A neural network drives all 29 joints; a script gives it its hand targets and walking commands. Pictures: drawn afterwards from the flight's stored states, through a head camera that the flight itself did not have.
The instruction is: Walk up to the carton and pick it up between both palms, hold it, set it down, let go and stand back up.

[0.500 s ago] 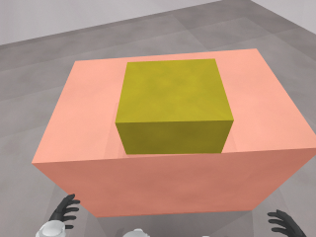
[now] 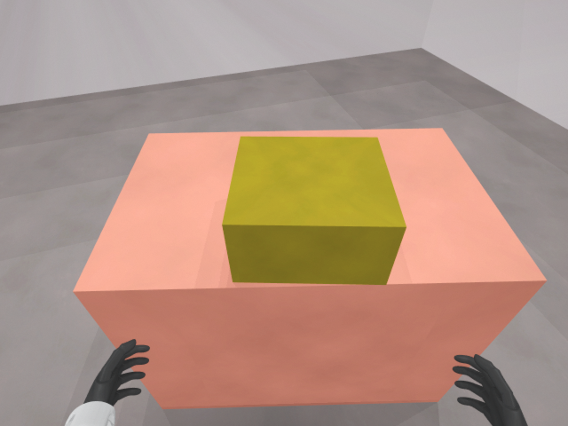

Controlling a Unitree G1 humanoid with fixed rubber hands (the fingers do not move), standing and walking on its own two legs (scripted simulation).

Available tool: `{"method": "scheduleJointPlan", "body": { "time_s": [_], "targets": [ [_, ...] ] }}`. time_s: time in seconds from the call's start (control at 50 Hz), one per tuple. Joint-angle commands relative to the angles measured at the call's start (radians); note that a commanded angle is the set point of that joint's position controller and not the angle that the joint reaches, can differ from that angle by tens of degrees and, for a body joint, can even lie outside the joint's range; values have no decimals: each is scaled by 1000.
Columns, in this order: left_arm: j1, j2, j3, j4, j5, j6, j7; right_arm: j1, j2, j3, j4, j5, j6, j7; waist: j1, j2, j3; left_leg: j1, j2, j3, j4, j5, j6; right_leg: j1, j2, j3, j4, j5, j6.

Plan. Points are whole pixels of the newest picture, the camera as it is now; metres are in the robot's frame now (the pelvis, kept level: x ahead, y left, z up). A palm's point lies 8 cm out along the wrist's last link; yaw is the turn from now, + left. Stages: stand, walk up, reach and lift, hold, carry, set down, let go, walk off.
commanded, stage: reach and lift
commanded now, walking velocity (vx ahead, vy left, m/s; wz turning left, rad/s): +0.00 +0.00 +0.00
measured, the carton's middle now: (308, 206) +0.54 -0.02 +0.00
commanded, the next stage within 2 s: none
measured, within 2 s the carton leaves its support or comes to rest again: neither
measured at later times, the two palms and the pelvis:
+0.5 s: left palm (110, 374) +0.20 +0.24 +0.03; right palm (545, 409) +0.16 -0.27 +0.04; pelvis -0.03 +0.00 +0.01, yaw -1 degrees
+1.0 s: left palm (126, 329) +0.24 +0.22 +0.07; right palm (530, 385) +0.18 -0.25 +0.06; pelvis -0.04 +0.00 +0.02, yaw -2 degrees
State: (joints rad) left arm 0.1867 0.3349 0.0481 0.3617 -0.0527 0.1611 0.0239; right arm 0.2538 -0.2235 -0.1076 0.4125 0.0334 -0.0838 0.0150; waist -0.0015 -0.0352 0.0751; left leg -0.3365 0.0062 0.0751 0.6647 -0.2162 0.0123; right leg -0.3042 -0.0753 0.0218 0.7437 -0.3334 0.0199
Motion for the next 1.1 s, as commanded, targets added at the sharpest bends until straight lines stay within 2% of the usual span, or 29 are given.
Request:
{"method": "scheduleJointPlan", "body": {
  "time_s": [0.0, 0.04, 0.06, 0.12, 0.14, 0.22, 0.32, 0.36, 0.38, 0.4, 0.46, 0.52, 0.58, 0.62, 0.66, 0.68, 0.7, 0.74, 0.78, 0.8, 0.82, 0.84, 0.88, 0.9, 0.96, 0.98, 1.0, 1.06, 1.08],
  "targets": [
    [-148, 136, 7, -441, -61, 22, 47, -61, -204, -50, -345, 140, 16, 17, 16, 35, -104, 582, 14, -200, -191, -345, -13, -409, -15, -12, -428, -203, -144],
    [-144, 62, -59, -403, -55, 16, 70, -140, -302, -135, -323, 122, 39, 52, 12, 228, -110, 73, 136, -233, -453, -744, 25, 116, 154, -81, -235, 46, -46],
    [-151, 48, -74, -413, -61, 8, 86, -159, -319, -162, -312, 119, 50, 70, 19, 345, -161, -187, 198, -243, -605, -790, 44, 429, 233, -95, -138, 181, 14],
    [-187, 40, -65, -333, -49, -9, 88, -209, -385, -200, -295, 125, 41, 105, -1, 233, -186, -288, 191, -250, -625, -772, 60, 571, 215, -65, -139, 232, 35],
    [-174, 34, -58, -339, -57, -12, 87, -214, -385, -200, -296, 144, 38, 102, 3, 248, -155, -298, 176, -208, -615, -718, 61, 579, 213, -68, -145, 243, 37],
    [-243, 73, -79, -414, -128, -35, 108, -267, -313, -148, -355, 185, 55, 124, 40, 135, -167, -86, 119, -196, -545, -605, 12, 313, 143, -22, -291, 103, 2],
    [-264, 79, -80, -430, -177, -78, 109, -233, -290, -121, -438, 224, 69, 120, 32, 121, -166, -22, 89, -174, -517, -588, 11, 233, 143, -30, -313, 53, -5],
    [-304, 119, -44, -369, -194, -86, 89, -267, -285, -98, -467, 214, 86, 109, 45, 35, -184, 58, 51, -151, -463, -495, 15, 173, 118, -17, -357, -10, -24],
    [-342, 146, -34, -392, -189, -93, 79, -251, -275, -71, -486, 228, 98, 90, 42, 43, -194, 87, 28, -130, -414, -459, 18, 119, 96, 2, -373, -42, -40],
    [-351, 166, -12, -400, -203, -96, 73, -250, -270, -57, -529, 237, 102, 81, 35, -24, -153, 174, -8, -111, -367, -416, 8, 18, 67, 19, -409, -144, -56],
    [-383, 239, 53, -407, -232, -102, 15, -174, -185, 57, -588, 294, 122, 8, 26, -230, -161, 764, -153, -101, -22, 36, -5, -598, -157, 182, -640, -480, -201],
    [-472, 254, 81, -360, -235, -91, -39, -217, -166, 124, -622, 314, 151, -42, 24, -238, -165, 818, -161, -123, 53, 101, -9, -680, -199, 186, -654, -502, -221],
    [-462, 230, 97, -270, -242, -94, -47, -275, -163, 123, -605, 311, 167, -42, 50, -210, -102, 687, -118, -148, -19, 1, -4, -599, -156, 133, -592, -513, -190],
    [-437, 135, 31, -344, -213, -82, -14, -265, -185, 40, -587, 319, 162, -14, 39, -37, -74, 528, -22, -231, -193, -225, -11, -415, -63, 24, -468, -327, -150],
    [-452, 55, -32, -339, -164, -87, 28, -401, -301, -47, -516, 332, 192, 34, 72, 332, -112, -259, 229, -328, -589, -854, 78, 397, 208, -79, -142, 118, -12],
    [-454, 4, -64, -336, -137, -92, 42, -449, -353, -103, -492, 318, 201, 54, 57, 371, -149, -389, 296, -409, -686, -942, 78, 557, 226, -81, -76, 219, 17],
    [-500, -2, -67, -276, -150, -84, 49, -498, -351, -119, -424, 307, 219, 67, 73, 371, -174, -389, 263, -386, -669, -874, 65, 575, 203, -52, -102, 229, 7],
    [-513, 3, -43, -149, -141, -69, 33, -512, -339, -111, -430, 307, 216, 71, 61, 231, -143, -381, 227, -347, -636, -861, 79, 583, 185, -34, -144, 215, 6],
    [-602, 67, -42, -164, -195, -75, 20, -565, -311, -116, -472, 276, 207, 64, 40, 135, -116, -252, 139, -234, -543, -629, 56, 437, 140, -19, -246, 126, -24],
    [-563, 105, 2, -137, -207, -67, 16, -497, -274, -90, -490, 268, 213, 60, 40, 43, -77, -138, 113, -199, -495, -468, 44, 325, 104, 14, -307, 91, -28],
    [-568, 130, 15, -141, -234, -62, 2, -507, -236, -65, -503, 268, 216, 45, 61, 7, -77, 9, 63, -151, -445, -301, 10, 178, 59, 38, -383, 27, -46],
    [-537, 157, 18, -149, -247, -54, -13, -448, -191, -44, -531, 254, 205, 27, 46, -36, -91, 137, 18, -102, -392, -172, 0, 74, 34, 53, -435, -8, -48],
    [-505, 190, 94, -143, -230, -80, -48, -411, -182, 19, -528, 263, 189, 3, 50, -110, -112, 221, -15, -57, -328, -72, 10, 17, 6, 103, -485, -86, -31],
    [-552, 198, 92, -165, -247, -87, -52, -450, -192, 13, -561, 264, 181, -5, 46, -134, -151, 305, -28, -63, -291, -49, 14, -70, -16, 105, -498, -149, -54],
    [-595, 246, 125, -182, -253, -107, -63, -476, -165, 50, -568, 279, 182, -26, 58, -141, -187, 441, -51, -92, -206, 5, 20, -245, -74, 125, -530, -284, -80],
    [-679, 251, 99, -181, -280, -100, -58, -545, -159, 25, -557, 253, 195, -32, 52, -105, -183, 436, -52, -88, -220, -13, 18, -278, -65, 108, -521, -277, -86],
    [-597, 218, 119, -153, -268, -105, -58, -486, -169, 37, -573, 262, 181, -37, 64, -151, -191, 491, -55, -92, -179, 40, 29, -311, -76, 123, -532, -281, -104],
    [-600, 209, 90, -307, -278, -122, -24, -509, -166, 19, -635, 290, 161, -18, 75, -48, -228, 456, -10, -125, -245, -34, -1, -253, -37, 67, -479, -160, -83],
    [-607, 190, 64, -260, -287, -106, -21, -526, -180, -8, -585, 284, 176, -14, 62, -10, -177, 404, 9, -120, -289, -77, -9, -219, -9, 53, -475, -142, -76]
  ]
}}
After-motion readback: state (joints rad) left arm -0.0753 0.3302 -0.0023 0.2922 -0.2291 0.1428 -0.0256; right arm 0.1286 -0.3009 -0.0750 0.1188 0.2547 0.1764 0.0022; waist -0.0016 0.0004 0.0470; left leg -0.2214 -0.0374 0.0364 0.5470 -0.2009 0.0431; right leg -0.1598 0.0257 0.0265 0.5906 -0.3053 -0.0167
